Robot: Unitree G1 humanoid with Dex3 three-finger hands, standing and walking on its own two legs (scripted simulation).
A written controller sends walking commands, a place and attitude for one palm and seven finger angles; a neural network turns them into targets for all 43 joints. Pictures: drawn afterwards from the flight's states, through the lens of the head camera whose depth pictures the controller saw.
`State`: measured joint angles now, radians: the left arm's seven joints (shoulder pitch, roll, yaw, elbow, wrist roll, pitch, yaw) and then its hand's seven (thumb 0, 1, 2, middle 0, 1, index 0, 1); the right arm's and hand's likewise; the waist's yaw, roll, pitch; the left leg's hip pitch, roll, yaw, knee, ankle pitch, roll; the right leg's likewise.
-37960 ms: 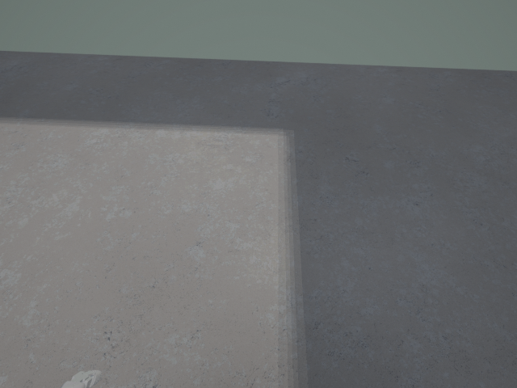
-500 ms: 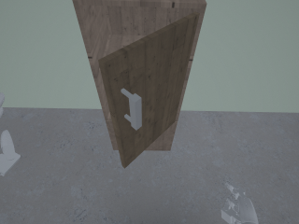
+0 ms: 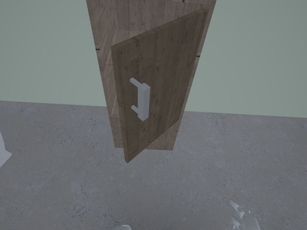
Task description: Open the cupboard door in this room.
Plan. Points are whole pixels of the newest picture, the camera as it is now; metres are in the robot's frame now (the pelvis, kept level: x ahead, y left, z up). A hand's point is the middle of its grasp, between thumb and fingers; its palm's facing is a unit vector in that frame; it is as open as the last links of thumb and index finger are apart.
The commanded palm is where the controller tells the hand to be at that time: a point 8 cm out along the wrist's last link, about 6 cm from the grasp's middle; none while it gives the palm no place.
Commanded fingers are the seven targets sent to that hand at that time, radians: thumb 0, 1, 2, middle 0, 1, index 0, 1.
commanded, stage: step back with the hand held close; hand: left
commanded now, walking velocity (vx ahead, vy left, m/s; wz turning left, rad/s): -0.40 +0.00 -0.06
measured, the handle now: (138, 99) +0.46 +0.07 +0.07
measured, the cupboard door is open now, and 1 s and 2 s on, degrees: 47 47 47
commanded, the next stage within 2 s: stop stepping back and stand still in 0.38 s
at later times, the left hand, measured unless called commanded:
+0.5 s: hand out of the picture +0.09 +0.26 +0.19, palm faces +0.33 -0.81 -0.48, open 7.4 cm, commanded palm +0.04 +0.30 +0.19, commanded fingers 0.00 0.90 0.90 -0.20 -0.30 -0.20 -0.30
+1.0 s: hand out of the picture +0.00 +0.25 +0.17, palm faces +0.44 -0.79 -0.42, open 7.4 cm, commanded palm -0.06 +0.28 +0.19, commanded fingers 0.00 0.90 0.90 -0.20 -0.30 -0.20 -0.30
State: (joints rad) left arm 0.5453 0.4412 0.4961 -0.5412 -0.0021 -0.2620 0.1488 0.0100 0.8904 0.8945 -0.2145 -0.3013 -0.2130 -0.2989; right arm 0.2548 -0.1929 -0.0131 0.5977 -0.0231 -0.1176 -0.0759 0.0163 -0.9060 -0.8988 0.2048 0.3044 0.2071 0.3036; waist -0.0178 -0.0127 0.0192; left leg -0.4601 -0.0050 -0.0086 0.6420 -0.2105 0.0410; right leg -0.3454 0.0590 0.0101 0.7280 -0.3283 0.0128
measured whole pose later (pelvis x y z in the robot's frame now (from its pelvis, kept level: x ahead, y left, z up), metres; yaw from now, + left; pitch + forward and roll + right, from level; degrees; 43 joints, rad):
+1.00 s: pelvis -0.21 -0.01 +0.01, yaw -1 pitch +0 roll +2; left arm 0.53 0.39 0.42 -0.41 -0.03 -0.21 0.16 0.01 0.89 0.90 -0.21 -0.30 -0.21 -0.30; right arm 0.31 -0.26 -0.03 0.69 -0.01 -0.15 -0.10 0.02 -0.91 -0.90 0.20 0.30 0.20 0.30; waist -0.03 -0.04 -0.06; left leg -0.24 0.01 0.10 0.53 -0.28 0.01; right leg -0.21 -0.02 -0.03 0.60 -0.38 -0.02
